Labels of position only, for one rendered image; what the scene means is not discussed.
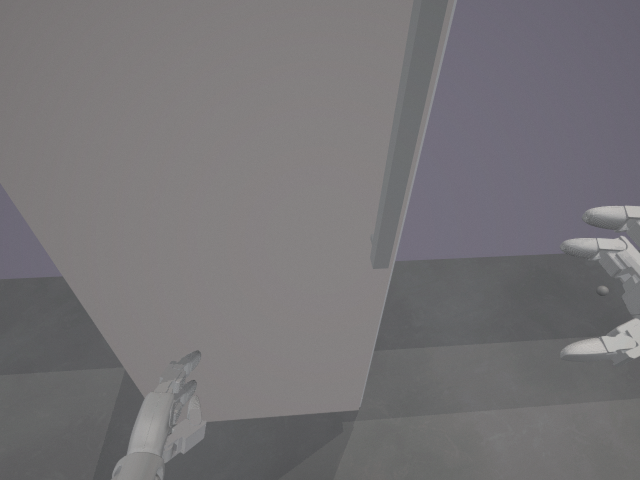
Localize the left robot hand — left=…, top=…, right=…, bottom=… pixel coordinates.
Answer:
left=127, top=350, right=206, bottom=463

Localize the right robot hand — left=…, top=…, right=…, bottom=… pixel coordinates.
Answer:
left=560, top=206, right=640, bottom=367

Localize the handle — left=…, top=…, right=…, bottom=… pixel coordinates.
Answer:
left=370, top=0, right=448, bottom=269

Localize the fridge door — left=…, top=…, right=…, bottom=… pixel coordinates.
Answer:
left=0, top=0, right=454, bottom=425

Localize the left robot forearm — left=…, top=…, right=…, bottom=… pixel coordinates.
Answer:
left=111, top=452, right=165, bottom=480

